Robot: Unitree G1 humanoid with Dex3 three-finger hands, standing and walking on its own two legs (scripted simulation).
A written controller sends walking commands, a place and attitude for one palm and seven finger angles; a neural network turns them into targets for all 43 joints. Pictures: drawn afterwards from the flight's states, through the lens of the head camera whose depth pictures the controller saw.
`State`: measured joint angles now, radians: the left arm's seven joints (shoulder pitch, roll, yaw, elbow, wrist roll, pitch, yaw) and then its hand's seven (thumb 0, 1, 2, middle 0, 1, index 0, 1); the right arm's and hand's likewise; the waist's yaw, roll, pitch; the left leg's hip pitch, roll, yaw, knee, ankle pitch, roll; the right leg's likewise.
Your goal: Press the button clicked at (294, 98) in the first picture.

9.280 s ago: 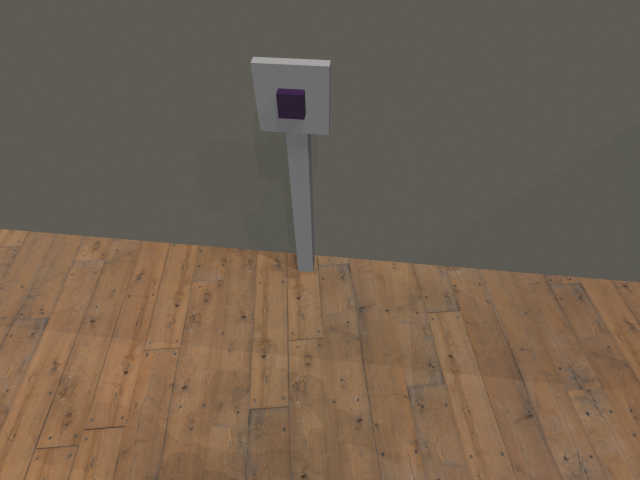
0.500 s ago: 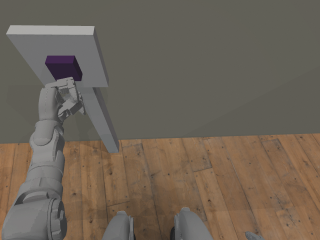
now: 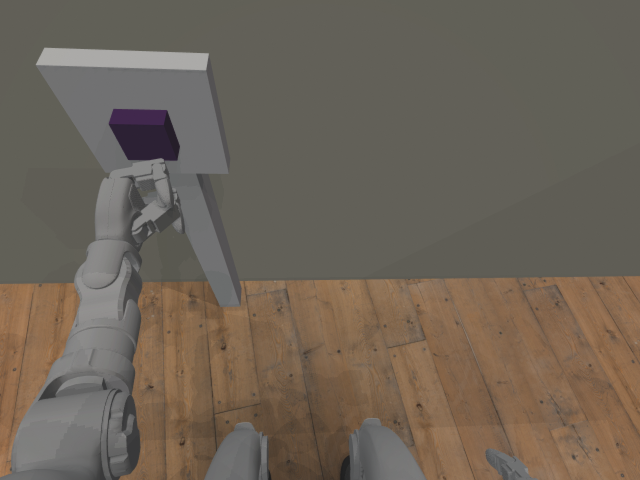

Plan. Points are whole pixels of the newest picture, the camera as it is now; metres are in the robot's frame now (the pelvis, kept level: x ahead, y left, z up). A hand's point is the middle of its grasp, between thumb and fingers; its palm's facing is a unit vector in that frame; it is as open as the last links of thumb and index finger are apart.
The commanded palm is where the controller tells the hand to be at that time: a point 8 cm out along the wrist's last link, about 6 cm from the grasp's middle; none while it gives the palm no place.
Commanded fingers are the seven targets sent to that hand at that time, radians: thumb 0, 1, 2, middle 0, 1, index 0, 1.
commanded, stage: aim a knuckle at the button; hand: left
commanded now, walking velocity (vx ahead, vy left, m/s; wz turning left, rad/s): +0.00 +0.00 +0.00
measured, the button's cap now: (147, 133) +0.53 +0.22 +0.07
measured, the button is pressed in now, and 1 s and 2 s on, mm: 0 0 8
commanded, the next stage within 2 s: press the button with the knuckle in 0.56 s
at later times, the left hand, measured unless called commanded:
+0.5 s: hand (160, 205) +0.44 +0.19 +0.05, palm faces +0.04 -1.00 -0.03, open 3.1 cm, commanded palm +0.41 +0.24 +0.05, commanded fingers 0.00 0.90 0.90 -1.30 -1.50 -1.30 -1.50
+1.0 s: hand (170, 189) +0.46 +0.18 +0.05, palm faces +0.02 -1.00 -0.01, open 3.1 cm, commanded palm +0.44 +0.23 +0.05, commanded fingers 0.00 0.90 0.90 -1.30 -1.50 -1.30 -1.50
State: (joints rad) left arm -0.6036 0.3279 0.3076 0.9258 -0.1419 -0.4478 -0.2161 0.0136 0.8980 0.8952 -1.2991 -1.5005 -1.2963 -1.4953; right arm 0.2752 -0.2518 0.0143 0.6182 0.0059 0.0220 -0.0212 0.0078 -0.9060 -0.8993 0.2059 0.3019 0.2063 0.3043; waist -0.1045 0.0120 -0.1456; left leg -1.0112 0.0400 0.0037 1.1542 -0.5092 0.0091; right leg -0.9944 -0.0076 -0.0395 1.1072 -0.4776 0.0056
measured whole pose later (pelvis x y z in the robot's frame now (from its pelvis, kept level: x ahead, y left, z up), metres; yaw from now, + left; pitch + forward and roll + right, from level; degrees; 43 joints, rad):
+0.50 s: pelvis +0.01 +0.00 +0.00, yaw +0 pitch +21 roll -2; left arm -0.53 0.35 0.33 0.83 -0.15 -0.47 -0.21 0.02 0.90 0.90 -1.30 -1.50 -1.29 -1.50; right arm 0.30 -0.25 0.01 0.62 0.01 0.03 -0.02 0.01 -0.91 -0.90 0.21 0.30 0.21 0.30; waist -0.10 0.01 -0.14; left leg -0.99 0.05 0.00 1.14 -0.52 0.00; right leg -0.97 0.00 -0.04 1.09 -0.48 0.00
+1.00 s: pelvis +0.00 +0.00 +0.00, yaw +0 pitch +22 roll -2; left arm -0.69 0.38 0.34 0.99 -0.14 -0.45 -0.22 0.01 0.90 0.90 -1.30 -1.50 -1.30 -1.50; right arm 0.29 -0.25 0.02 0.63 0.00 0.03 -0.03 0.01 -0.91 -0.90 0.21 0.30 0.21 0.30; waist -0.12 0.02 -0.14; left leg -1.05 0.04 0.00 1.17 -0.52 0.00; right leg -1.03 0.00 -0.05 1.13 -0.48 0.00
